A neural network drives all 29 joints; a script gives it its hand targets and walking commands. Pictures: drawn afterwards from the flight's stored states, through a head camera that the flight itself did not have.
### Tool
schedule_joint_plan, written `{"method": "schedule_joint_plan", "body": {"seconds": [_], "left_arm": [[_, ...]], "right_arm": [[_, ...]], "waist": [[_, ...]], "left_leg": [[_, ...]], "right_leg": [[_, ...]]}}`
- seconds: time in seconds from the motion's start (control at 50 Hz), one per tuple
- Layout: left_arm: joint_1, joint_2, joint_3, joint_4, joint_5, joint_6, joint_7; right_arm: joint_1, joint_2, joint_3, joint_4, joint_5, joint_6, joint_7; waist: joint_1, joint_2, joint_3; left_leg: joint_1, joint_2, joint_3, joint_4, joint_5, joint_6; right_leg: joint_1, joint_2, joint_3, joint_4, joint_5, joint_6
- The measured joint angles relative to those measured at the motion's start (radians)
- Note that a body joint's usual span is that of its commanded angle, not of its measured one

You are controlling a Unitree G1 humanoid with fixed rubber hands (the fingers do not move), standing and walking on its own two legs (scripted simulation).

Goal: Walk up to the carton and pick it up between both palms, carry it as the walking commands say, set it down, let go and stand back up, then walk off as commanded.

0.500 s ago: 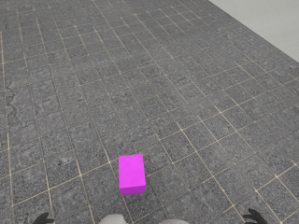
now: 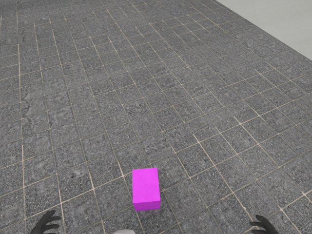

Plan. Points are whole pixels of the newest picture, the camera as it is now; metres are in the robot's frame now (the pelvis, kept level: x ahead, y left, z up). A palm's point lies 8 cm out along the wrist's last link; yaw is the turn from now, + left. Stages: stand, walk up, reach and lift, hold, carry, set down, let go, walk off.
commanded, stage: walk up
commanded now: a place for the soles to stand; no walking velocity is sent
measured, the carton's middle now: (146, 189) +0.40 +0.05 -0.67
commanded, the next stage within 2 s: none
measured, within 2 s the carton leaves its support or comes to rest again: neither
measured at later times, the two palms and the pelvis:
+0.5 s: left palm out of the picture +0.06 +0.32 -0.11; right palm (268, 233) +0.12 -0.29 -0.11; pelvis -0.01 +0.00 +0.00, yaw +3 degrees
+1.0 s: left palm out of the picture +0.05 +0.32 -0.11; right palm (266, 231) +0.12 -0.29 -0.11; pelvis -0.01 +0.00 +0.00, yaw +6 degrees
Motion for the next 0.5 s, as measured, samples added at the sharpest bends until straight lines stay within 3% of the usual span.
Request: {"method": "schedule_joint_plan", "body": {"seconds": [0.5], "left_arm": [[0.022,-0.001,0.003,0.056,0.007,-0.001,-0.002]], "right_arm": [[-0.032,0.009,0.002,0.017,-0.007,0.001,0.006]], "waist": [[0.018,-0.012,-0.014]], "left_leg": [[-0.006,-0.027,-0.051,-0.040,0.043,0.007]], "right_leg": [[0.021,-0.020,-0.054,-0.055,0.030,0.009]]}}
